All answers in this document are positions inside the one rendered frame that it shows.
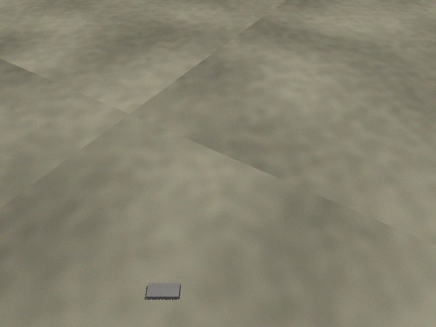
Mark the small box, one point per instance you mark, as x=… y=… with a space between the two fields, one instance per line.
x=163 y=291

